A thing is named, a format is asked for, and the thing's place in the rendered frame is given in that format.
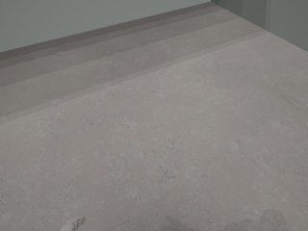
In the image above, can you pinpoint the robot left hand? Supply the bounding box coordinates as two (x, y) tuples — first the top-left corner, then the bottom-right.
(60, 216), (86, 231)

